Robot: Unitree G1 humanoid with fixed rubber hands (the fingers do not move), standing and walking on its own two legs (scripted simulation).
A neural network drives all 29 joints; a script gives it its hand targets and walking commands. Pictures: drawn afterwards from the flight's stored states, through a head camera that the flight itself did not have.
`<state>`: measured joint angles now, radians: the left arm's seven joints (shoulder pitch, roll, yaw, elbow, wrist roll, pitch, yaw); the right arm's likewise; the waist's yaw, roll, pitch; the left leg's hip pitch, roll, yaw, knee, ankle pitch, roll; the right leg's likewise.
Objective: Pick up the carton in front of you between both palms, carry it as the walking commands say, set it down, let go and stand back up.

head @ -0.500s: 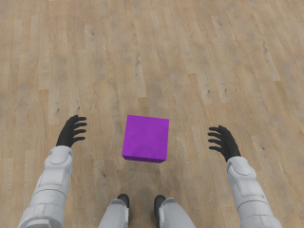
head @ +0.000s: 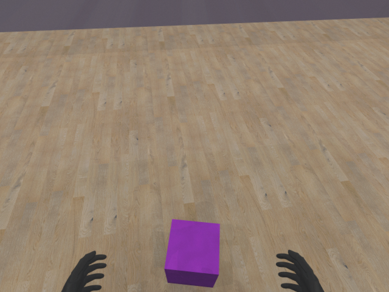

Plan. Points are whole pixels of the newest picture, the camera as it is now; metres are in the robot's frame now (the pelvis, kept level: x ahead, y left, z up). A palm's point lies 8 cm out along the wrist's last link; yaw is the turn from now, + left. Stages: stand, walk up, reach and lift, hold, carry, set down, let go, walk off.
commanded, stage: let go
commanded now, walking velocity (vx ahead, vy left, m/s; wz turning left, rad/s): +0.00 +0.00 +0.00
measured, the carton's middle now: (192, 254) +0.40 -0.02 -0.65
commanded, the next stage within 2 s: stand in 0.36 s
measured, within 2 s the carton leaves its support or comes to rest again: neither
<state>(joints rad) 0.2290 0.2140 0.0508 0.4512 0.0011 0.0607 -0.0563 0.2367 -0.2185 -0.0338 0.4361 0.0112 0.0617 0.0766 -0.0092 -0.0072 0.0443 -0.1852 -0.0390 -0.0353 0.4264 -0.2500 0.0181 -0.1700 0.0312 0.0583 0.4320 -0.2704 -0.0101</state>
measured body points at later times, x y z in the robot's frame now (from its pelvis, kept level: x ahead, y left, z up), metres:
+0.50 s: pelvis +0.00 -0.01 -0.01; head +0.00 +0.00 +0.44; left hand +0.15 +0.26 -0.09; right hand +0.16 -0.27 -0.09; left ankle -0.02 +0.11 -0.74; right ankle -0.03 -0.11 -0.74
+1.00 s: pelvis +0.01 -0.01 +0.00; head +0.01 -0.01 +0.45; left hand +0.14 +0.29 -0.10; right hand +0.15 -0.30 -0.10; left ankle -0.02 +0.11 -0.74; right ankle -0.03 -0.11 -0.74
